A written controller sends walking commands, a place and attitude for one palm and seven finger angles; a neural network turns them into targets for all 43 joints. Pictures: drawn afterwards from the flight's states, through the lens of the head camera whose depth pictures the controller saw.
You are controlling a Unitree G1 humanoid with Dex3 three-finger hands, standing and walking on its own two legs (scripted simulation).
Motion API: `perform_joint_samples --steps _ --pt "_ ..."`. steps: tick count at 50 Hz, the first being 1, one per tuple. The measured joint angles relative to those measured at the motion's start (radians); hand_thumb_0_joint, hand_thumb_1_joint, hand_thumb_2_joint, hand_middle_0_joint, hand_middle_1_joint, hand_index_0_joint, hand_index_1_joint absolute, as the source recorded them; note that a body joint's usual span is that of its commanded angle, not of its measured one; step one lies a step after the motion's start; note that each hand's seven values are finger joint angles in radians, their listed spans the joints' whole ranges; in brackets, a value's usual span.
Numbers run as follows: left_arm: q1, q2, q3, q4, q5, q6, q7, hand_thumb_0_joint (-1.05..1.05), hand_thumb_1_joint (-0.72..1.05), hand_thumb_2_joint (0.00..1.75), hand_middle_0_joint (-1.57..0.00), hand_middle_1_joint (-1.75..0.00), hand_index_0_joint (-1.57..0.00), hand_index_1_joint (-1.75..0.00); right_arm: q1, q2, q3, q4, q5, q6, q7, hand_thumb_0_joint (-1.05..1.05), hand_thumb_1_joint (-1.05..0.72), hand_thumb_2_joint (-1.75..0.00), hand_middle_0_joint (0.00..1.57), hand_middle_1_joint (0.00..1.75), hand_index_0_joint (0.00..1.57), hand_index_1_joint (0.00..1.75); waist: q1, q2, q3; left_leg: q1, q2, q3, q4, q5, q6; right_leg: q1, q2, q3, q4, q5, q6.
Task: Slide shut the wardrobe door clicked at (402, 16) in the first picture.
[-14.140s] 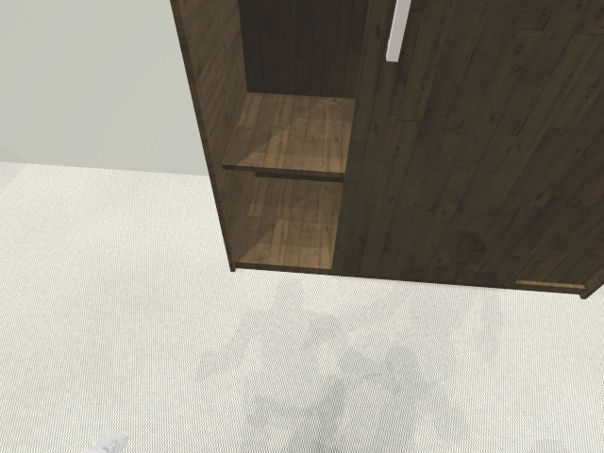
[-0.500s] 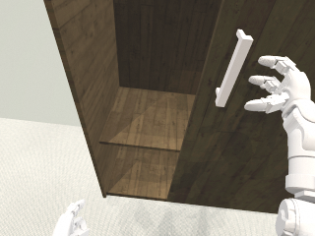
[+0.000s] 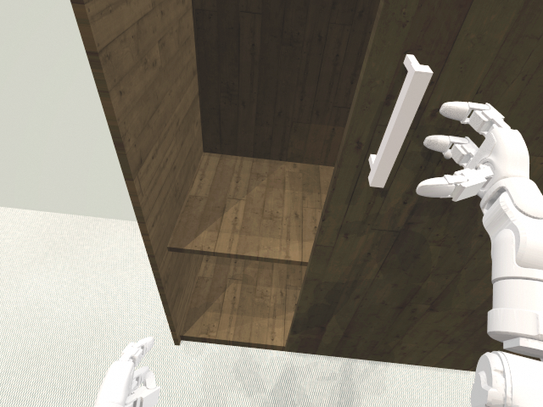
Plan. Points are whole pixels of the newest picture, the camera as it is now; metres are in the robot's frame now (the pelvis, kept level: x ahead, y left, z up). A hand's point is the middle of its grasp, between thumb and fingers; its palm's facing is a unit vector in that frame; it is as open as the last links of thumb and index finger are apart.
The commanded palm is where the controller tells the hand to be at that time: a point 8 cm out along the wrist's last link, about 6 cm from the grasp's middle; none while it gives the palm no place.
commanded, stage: move the hooked fingers beside the handle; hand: right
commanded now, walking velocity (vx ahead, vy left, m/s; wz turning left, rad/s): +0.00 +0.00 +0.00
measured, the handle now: (392, 125) +0.46 -0.14 +0.23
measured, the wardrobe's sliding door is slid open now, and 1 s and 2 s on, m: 0.38 0.38 0.38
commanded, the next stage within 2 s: feel for the door with the fingertips in 0.02 s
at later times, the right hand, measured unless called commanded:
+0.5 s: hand (414, 152) +0.39 -0.15 +0.24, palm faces +0.06 +1.00 +0.00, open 14.1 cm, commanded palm +0.36 -0.20 +0.24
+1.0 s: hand (406, 141) +0.41 -0.15 +0.24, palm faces +0.06 +1.00 -0.01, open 14.0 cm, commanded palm +0.38 -0.20 +0.24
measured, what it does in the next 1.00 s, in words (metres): stands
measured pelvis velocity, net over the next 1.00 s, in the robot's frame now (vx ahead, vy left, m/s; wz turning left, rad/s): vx -0.01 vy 0.01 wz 0.00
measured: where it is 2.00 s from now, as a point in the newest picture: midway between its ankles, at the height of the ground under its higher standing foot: outside the picture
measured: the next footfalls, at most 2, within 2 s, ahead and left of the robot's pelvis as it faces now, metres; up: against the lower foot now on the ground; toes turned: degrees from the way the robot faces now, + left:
none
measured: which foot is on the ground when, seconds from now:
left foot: down 0.00-1.00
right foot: down 0.00-1.00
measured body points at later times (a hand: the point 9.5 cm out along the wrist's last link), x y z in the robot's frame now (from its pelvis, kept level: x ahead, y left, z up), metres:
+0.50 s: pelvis +0.00 +0.00 +0.00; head -0.03 +0.03 +0.45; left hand +0.17 +0.23 -0.10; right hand +0.38 -0.21 +0.24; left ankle -0.03 +0.10 -0.74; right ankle +0.01 -0.11 -0.74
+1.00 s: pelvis -0.01 +0.01 +0.00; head -0.03 +0.03 +0.45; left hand +0.15 +0.24 -0.10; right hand +0.40 -0.20 +0.24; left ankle -0.03 +0.10 -0.74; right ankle +0.01 -0.11 -0.74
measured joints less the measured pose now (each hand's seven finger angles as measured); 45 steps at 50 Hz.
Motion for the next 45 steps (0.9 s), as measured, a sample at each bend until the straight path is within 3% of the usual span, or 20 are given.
perform_joint_samples --steps 9,26,35,45 --pt "-0.006 0.008 0.003 0.015 -0.002 -0.001 0.006 0.01 0.9 0.9 -0.2 -0.3 -0.2 -0.3 -0.007 0.023 0.039 -0.018 0.006 0.009 -0.012 -0.01 0.5 -0.3 0.3 1.2 0.3 1.2 -0.011 0.001 0.008 0.002 0.005 0.013 0.004 -0.002 -0.001 -0.004 0.005 0.013 0.006 0.002 -0.001" --pt "-0.025 -0.016 -0.001 0.012 0.008 0.027 -0.015 0.01 0.9 0.9 -0.2 -0.3 -0.2 -0.3 0.012 0.117 0.079 -0.109 -0.012 0.049 -0.12 -0.01 0.5 -0.3 0.3 1.2 0.27 1.19 -0.004 -0.003 0.003 0.011 0.001 -0.003 0.003 0.001 0.001 0.018 0.001 -0.002 -0.01 0.007 0.002" --pt "-0.038 -0.014 -0.003 0.022 0.007 0.037 -0.002 0.01 0.9 0.9 -0.2 -0.3 -0.2 -0.3 -0.03 0.1 0.097 -0.064 -0.016 0.062 -0.12 -0.01 0.5 -0.3 0.29 1.19 0.28 1.2 -0.007 0.004 0.011 0.018 -0.003 0.007 -0.003 0.005 0.006 0.019 -0.002 0.009 -0.01 0.012 0.006" --pt "-0.018 -0.007 0.006 0.025 0.008 0.029 -0.001 0.01 0.9 0.9 -0.2 -0.3 -0.2 -0.3 -0.099 0.092 0.092 0.046 -0.021 0.017 -0.115 -0.01 0.5 -0.3 0.3 1.2 0.29 1.2 0.006 0.003 0.01 0.007 -0.006 0.007 -0.008 0.012 0.008 0.009 -0.004 0.008 -0.015 0.018 0.007"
